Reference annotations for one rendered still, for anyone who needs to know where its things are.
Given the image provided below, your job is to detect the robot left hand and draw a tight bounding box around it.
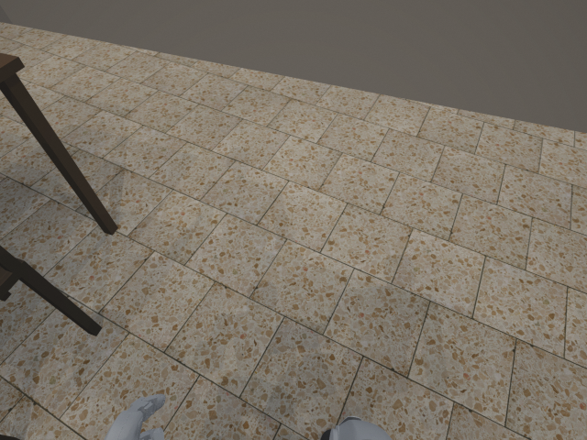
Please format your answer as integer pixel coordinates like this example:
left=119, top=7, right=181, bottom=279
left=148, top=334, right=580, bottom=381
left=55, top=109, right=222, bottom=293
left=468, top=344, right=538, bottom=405
left=104, top=394, right=169, bottom=440

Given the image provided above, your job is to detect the robot right thigh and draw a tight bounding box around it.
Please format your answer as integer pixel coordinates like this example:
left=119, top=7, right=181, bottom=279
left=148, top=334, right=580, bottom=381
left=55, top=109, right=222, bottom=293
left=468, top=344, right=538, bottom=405
left=329, top=420, right=393, bottom=440

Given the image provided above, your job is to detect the table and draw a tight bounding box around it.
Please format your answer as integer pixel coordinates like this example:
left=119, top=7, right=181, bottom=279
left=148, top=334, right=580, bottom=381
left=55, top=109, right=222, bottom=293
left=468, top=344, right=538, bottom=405
left=0, top=53, right=118, bottom=235

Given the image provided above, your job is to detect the chair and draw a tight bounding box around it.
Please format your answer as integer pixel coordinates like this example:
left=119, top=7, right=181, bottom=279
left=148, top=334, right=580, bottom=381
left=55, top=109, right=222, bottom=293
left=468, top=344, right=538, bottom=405
left=0, top=246, right=102, bottom=440

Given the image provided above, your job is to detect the right robot shin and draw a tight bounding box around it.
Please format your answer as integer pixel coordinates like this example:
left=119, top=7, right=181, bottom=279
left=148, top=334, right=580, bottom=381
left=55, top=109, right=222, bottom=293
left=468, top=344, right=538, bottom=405
left=339, top=416, right=361, bottom=425

